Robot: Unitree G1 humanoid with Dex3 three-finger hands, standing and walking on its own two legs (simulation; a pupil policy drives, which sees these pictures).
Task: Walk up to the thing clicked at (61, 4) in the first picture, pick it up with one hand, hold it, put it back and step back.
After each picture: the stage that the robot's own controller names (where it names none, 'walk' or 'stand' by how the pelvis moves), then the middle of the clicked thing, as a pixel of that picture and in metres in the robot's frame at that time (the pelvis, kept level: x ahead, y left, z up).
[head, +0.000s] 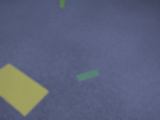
stand; out of the picture +2.39 +0.24 -0.65
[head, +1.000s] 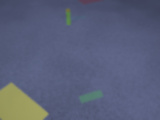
walk; (68, 17) +2.27 +0.29 -0.65
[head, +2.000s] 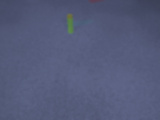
walk; (70, 24) +1.69 +0.21 -0.66
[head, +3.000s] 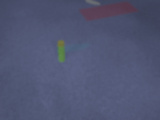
walk; (61, 51) +1.18 +0.21 -0.64
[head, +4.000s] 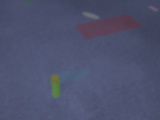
walk; (55, 86) +0.75 +0.18 -0.63
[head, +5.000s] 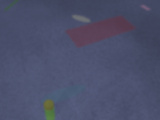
walk; (49, 111) +0.51 +0.15 -0.64
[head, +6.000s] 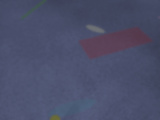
stand; out of the picture +0.43 +0.14 -0.64
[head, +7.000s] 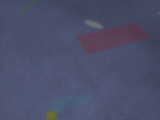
stand; out of the picture +0.44 +0.16 -0.65
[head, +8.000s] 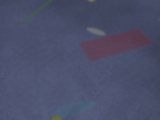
stand; out of the picture +0.44 +0.14 -0.66
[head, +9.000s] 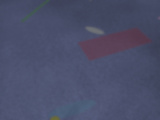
stand; out of the picture +0.43 +0.15 -0.66
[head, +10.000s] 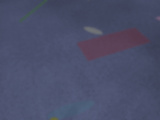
stand; out of the picture +0.43 +0.15 -0.66
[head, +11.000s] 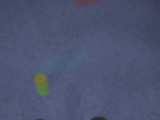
go down; (42, 85) +0.47 +0.15 -0.49
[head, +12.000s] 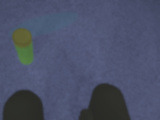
go down; (24, 49) +0.52 +0.17 -0.27
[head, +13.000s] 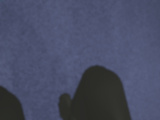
close in; out of the picture +0.51 +0.21 -0.19
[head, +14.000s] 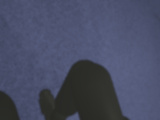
close; out of the picture +0.51 +0.24 -0.18
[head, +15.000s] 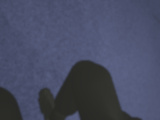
lift; out of the picture +0.45 +0.21 -0.18
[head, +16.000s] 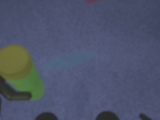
lift; (26, 78) +0.33 +0.16 +0.04
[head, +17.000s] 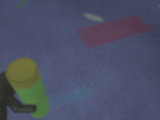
hold; (32, 93) +0.29 +0.14 +0.06
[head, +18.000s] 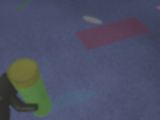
hold; (34, 92) +0.30 +0.14 +0.05
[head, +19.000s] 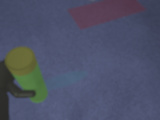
crouch; (31, 79) +0.35 +0.14 +0.01
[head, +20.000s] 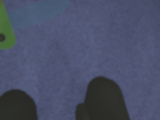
lower; out of the picture +0.50 +0.17 -0.03
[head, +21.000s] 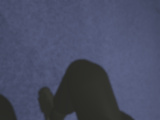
lower; out of the picture +0.47 +0.23 -0.17
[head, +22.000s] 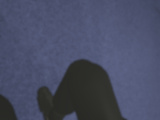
lower; out of the picture +0.47 +0.24 -0.18
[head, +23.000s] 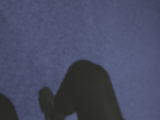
lower; out of the picture +0.48 +0.23 -0.17
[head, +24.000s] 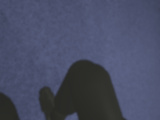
lower; out of the picture +0.47 +0.23 -0.18
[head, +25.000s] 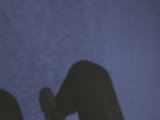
open; out of the picture +0.47 +0.20 -0.19
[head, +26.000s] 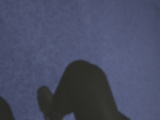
rise; out of the picture +0.47 +0.21 -0.19
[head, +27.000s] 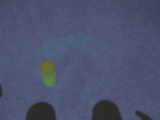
walk; (48, 74) +0.47 +0.12 -0.39
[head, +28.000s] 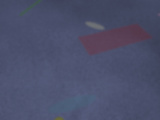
stand; out of the picture +0.41 +0.10 -0.60
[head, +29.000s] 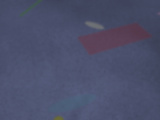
stand; out of the picture +0.42 +0.11 -0.60
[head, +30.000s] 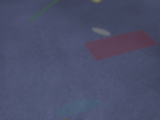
stand; out of the picture +0.42 +0.08 -0.65
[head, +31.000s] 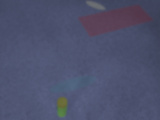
walk; (62, 107) +0.45 +0.05 -0.64
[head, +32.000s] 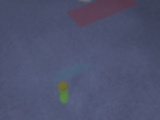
walk; (63, 92) +0.58 +0.11 -0.63
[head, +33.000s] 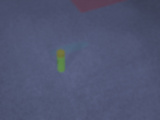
walk; (61, 61) +0.87 +0.13 -0.63
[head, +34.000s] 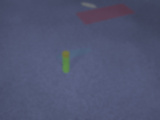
stand; (66, 62) +1.05 +0.12 -0.64
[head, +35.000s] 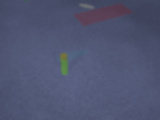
stand; (64, 64) +1.04 +0.14 -0.66
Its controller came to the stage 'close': yes
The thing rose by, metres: 0.70
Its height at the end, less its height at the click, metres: +0.00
